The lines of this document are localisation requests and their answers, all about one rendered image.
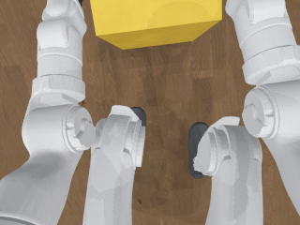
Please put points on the left robot foot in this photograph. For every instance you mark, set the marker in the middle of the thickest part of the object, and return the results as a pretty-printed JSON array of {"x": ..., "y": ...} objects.
[{"x": 141, "y": 114}]

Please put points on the left robot shin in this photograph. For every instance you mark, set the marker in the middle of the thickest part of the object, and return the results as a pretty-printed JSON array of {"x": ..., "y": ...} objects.
[{"x": 116, "y": 109}]

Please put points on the robot left upper arm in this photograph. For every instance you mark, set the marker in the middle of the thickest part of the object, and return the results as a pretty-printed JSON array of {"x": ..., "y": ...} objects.
[{"x": 55, "y": 137}]

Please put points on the robot left forearm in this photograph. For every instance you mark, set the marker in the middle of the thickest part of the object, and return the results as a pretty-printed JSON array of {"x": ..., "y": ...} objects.
[{"x": 59, "y": 78}]

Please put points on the robot right forearm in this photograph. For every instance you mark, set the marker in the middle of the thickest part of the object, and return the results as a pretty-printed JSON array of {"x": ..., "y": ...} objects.
[{"x": 265, "y": 36}]

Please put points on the robot right upper arm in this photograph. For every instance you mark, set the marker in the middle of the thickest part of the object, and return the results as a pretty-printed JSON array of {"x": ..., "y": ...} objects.
[{"x": 272, "y": 112}]

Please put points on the carton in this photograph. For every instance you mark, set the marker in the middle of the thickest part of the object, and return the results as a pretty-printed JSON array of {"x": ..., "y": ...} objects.
[{"x": 130, "y": 24}]

